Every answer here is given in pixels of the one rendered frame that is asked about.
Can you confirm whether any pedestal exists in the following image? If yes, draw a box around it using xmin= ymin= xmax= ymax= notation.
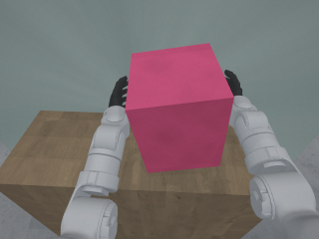
xmin=0 ymin=111 xmax=263 ymax=239

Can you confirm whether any carton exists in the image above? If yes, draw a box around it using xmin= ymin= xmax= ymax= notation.
xmin=125 ymin=43 xmax=234 ymax=173

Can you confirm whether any left robot forearm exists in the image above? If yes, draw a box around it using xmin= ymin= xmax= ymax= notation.
xmin=61 ymin=106 xmax=130 ymax=233

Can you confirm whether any right robot upper arm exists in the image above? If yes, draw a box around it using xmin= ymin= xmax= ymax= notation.
xmin=249 ymin=170 xmax=319 ymax=239

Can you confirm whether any left robot upper arm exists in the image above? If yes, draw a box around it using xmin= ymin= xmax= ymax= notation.
xmin=45 ymin=196 xmax=118 ymax=239

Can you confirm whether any left robot hand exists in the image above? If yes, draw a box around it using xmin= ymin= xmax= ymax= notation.
xmin=109 ymin=76 xmax=129 ymax=108

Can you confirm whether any right robot forearm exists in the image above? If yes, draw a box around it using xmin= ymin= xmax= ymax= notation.
xmin=228 ymin=96 xmax=316 ymax=210

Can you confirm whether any right robot hand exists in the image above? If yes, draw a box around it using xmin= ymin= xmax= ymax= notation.
xmin=224 ymin=70 xmax=243 ymax=96

